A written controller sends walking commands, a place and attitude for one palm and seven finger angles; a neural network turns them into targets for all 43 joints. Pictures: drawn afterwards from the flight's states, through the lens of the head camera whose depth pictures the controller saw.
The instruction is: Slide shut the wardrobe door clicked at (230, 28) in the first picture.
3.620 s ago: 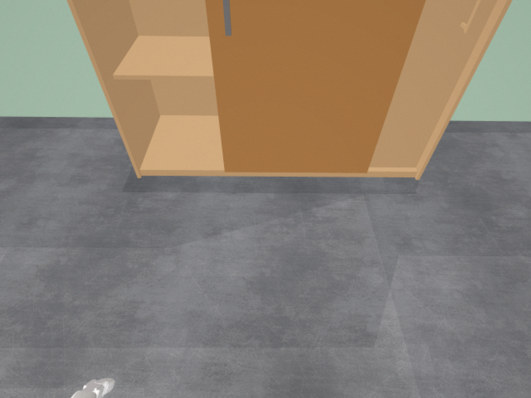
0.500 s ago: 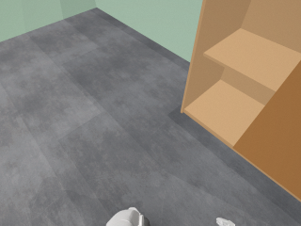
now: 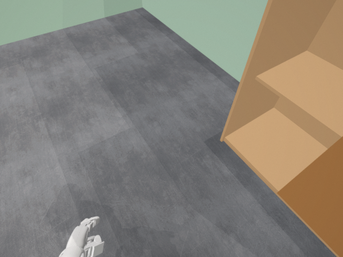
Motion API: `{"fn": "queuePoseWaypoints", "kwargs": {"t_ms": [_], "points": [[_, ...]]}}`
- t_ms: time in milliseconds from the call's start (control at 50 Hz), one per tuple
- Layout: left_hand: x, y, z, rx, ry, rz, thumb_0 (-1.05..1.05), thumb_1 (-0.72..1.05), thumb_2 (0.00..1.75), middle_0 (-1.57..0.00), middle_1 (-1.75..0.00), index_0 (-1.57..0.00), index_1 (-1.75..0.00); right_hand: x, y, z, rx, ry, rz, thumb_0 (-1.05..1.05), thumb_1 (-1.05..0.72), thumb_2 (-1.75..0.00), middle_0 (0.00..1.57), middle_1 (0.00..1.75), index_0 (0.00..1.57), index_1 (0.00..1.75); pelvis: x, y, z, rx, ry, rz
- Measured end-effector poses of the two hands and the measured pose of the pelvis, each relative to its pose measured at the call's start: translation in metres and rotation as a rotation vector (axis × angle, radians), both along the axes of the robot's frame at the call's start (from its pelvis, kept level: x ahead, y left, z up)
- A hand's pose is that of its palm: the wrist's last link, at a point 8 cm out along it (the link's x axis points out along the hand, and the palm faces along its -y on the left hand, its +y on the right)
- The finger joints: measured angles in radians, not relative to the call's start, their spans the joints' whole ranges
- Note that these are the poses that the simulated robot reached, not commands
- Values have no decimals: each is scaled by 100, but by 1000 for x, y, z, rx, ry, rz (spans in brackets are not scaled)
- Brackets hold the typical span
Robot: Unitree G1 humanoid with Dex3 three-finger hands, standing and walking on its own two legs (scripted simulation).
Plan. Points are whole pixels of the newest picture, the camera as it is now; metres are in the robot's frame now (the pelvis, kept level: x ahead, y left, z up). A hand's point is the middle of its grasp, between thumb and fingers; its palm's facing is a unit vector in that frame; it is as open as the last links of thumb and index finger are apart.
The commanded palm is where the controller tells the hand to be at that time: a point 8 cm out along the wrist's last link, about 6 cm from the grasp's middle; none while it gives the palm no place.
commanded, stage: walk to a spot facing it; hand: right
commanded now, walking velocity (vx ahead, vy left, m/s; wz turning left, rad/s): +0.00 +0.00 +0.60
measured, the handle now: out of the picture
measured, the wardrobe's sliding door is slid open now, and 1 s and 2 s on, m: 0.46 0.46 0.46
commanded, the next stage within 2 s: turn to face it in 0.80 s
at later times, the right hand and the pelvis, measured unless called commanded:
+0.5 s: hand (228, 249) +0.16 -0.15 -0.16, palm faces -0.34 +0.90 -0.26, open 7.4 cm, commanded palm none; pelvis -0.01 +0.01 -0.01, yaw +21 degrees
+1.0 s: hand (217, 248) +0.17 -0.13 -0.19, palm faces -0.40 +0.91 -0.15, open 7.4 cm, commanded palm none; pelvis +0.10 +0.04 -0.01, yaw +28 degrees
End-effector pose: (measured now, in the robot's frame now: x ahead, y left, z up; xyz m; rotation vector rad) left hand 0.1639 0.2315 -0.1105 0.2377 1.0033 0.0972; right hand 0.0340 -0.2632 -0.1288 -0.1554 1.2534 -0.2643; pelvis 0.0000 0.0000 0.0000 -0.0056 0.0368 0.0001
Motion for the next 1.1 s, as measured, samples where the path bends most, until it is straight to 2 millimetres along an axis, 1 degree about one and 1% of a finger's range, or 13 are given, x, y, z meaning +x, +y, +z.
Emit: {"fn": "queuePoseWaypoints", "kwargs": {"t_ms": [60,140,280,380,480,520,560,620,720,820,920,1000,1100], "points": [[-18,-6,5,27,1,34,0,91,90,-20,-30,-20,-30,6,-14,-11,20,12,24,1,-91,-90,20,29,20,30,-2,-12,-3,-1,-9,33],[-59,-7,14,54,53,100,0,90,90,-20,-30,-21,-30,19,-23,-11,42,23,95,1,-91,-90,20,29,20,30,-3,-21,5,21,-29,92],[-133,0,13,56,138,264,1,90,90,-20,-30,-21,-30,51,-17,-7,61,31,214,1,-91,-90,20,29,20,30,-4,-25,9,45,-45,191],[-191,9,-1,21,216,391,1,90,90,-20,-30,-21,-30,87,11,-3,56,13,331,1,-91,-90,20,29,20,30,-8,-15,6,43,-44,267],[-248,27,-28,-34,290,514,1,90,90,-20,-30,-21,-30,131,59,2,25,-60,475,1,-91,-90,20,29,20,30,-12,8,-6,25,-35,348],[-267,35,-41,-53,325,545,1,90,90,-20,-30,-21,-30,144,77,3,10,-108,517,1,-91,-90,20,29,20,30,-13,18,-14,27,-34,365],[-276,40,-44,-65,361,562,1,90,90,-20,-30,-20,-30,150,90,9,5,-137,530,1,-91,-90,20,29,20,30,-12,24,-12,30,-40,370],[-270,47,-36,-83,349,576,1,91,90,-20,-30,-20,-30,150,103,19,5,-139,538,1,-91,-90,20,29,20,30,-5,33,-2,15,-40,402],[-237,60,-21,-85,245,594,1,91,90,-20,-30,-20,-30,145,116,21,23,-78,571,1,-91,-90,20,29,20,30,10,44,9,4,-35,445],[-195,66,-14,-74,189,590,1,91,90,-20,-30,-20,-30,140,117,10,54,-6,563,1,-91,-90,20,29,20,30,35,47,10,21,-30,467],[-140,66,-8,-50,149,568,1,91,90,-20,-30,-20,-30,140,105,-8,79,87,524,1,-91,-90,20,29,21,30,71,44,5,42,-27,486],[-97,60,-9,-11,106,554,1,91,90,-20,-30,-20,-30,152,91,-32,91,168,498,1,-91,-90,20,29,20,30,105,39,-7,48,-36,490],[-84,35,-5,-27,151,567,0,91,90,-20,-30,-20,-30,187,89,-29,87,180,510,1,-91,-90,20,29,20,30,129,34,2,53,-47,482]]}}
